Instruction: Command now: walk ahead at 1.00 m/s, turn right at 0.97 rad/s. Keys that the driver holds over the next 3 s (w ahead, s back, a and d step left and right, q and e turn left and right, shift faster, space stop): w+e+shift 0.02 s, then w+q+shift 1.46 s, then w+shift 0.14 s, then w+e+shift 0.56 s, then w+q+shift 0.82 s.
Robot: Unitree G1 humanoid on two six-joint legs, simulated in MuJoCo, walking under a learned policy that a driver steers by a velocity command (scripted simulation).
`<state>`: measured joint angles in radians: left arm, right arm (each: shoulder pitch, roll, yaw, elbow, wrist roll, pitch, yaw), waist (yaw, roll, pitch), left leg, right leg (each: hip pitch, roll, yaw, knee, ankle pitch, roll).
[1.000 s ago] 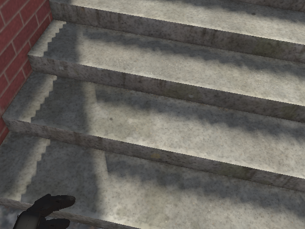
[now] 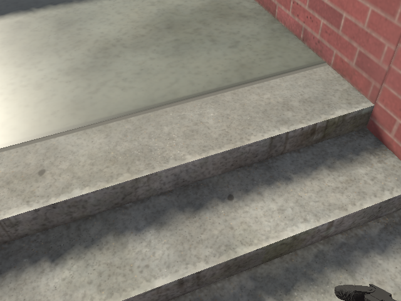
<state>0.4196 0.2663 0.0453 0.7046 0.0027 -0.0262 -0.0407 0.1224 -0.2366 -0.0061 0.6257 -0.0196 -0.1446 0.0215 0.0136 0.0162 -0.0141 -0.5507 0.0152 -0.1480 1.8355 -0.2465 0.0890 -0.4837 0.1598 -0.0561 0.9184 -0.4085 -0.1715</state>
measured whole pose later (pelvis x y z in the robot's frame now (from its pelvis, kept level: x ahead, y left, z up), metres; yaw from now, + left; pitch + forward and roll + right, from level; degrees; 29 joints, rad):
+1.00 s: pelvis +0.81 +0.12 +0.26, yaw +31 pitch +2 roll -1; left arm 0.49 0.24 0.01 0.97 0.02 -0.05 0.04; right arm -0.04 -0.18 0.05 0.40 0.02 0.00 0.06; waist 0.02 -0.02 -0.02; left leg -1.03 0.05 0.12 1.39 -0.32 0.12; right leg 0.14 -0.13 -0.32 0.31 -0.35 0.07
